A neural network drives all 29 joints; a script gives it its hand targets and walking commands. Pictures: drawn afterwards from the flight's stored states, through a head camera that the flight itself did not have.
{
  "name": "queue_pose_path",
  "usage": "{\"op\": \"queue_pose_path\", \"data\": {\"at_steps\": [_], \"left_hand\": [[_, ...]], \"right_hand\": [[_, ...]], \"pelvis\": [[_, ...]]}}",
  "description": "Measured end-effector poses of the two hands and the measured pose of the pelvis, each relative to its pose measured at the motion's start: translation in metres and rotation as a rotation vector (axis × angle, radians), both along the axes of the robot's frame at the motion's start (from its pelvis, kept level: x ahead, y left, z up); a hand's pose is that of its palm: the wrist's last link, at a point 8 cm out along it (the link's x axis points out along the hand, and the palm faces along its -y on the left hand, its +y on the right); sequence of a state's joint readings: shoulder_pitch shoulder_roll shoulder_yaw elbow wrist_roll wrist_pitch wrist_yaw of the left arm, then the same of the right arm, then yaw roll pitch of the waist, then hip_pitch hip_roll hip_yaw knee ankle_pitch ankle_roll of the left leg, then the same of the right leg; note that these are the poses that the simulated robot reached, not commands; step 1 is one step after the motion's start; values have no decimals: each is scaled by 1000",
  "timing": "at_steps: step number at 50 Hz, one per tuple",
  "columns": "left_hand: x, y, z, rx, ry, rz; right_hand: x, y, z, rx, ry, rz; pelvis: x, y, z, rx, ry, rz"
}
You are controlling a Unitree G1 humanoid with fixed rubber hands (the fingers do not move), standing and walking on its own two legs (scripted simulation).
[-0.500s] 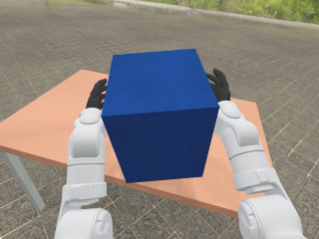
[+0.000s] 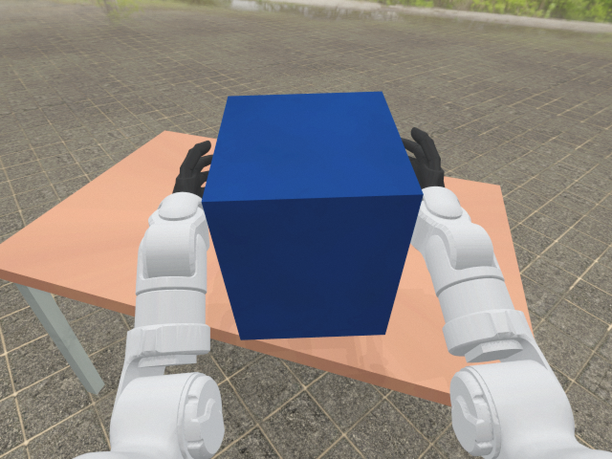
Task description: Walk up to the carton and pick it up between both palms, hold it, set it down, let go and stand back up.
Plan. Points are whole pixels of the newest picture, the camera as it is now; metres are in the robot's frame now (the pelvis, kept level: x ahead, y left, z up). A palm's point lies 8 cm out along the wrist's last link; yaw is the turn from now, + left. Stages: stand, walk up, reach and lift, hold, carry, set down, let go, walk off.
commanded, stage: hold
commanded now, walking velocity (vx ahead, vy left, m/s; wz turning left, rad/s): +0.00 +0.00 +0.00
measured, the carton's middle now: (309, 219) +0.39 -0.01 +0.18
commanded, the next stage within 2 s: none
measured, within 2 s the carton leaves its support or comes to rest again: neither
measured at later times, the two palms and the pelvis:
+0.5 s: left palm (173, 209) +0.38 +0.16 +0.20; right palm (407, 190) +0.37 -0.13 +0.23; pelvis +0.02 +0.02 +0.00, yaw +1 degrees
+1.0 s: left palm (189, 200) +0.39 +0.14 +0.21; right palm (421, 188) +0.38 -0.15 +0.23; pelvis +0.00 +0.00 +0.00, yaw +0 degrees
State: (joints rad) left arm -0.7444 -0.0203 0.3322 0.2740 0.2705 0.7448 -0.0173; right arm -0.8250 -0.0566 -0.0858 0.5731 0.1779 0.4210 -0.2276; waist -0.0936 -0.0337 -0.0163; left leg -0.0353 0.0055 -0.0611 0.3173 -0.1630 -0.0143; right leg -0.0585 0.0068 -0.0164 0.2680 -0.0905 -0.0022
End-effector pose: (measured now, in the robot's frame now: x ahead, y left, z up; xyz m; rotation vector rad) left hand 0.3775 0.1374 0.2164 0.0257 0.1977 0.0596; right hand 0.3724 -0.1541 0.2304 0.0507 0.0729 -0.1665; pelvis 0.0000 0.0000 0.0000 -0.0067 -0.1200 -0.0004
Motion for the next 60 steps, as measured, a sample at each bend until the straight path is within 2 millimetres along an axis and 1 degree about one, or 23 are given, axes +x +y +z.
{"op": "queue_pose_path", "data": {"at_steps": [5,11,16,20,25,31,35,39,45,52,60], "left_hand": [[8,3,1,-12,-9,-5],[14,13,-4,-26,-18,-10],[11,20,-8,-19,-38,-12],[7,23,-10,-13,-35,-10],[0,22,-11,3,-37,-10],[-5,15,-11,15,-22,-3],[-6,10,-9,23,-19,3],[-6,5,-5,23,-27,8],[0,0,0,5,-6,11],[9,5,-4,-13,-5,1],[10,16,-9,-20,-22,-8]], "right_hand": [[7,3,4,-5,-8,-3],[12,13,9,-25,-14,-5],[11,21,12,-21,-32,2],[8,24,9,-14,-28,3],[0,23,2,1,-32,1],[-5,16,-5,11,-22,3],[-6,10,-7,12,-22,6],[-5,5,-4,14,-31,8],[1,0,1,1,-10,6],[9,4,2,-13,-4,2],[8,16,6,-20,-19,1]], "pelvis": [[3,0,0,-2,16,4],[13,4,0,-8,19,9],[20,10,-1,-18,8,16],[23,15,-1,-22,-8,17],[22,20,-2,-25,-24,14],[14,20,-2,-19,-31,4],[9,16,-1,-14,-24,-1],[5,10,-1,-9,-15,0],[3,1,0,-1,-5,3],[6,-3,0,-4,11,11],[16,5,0,-11,3,18]]}}
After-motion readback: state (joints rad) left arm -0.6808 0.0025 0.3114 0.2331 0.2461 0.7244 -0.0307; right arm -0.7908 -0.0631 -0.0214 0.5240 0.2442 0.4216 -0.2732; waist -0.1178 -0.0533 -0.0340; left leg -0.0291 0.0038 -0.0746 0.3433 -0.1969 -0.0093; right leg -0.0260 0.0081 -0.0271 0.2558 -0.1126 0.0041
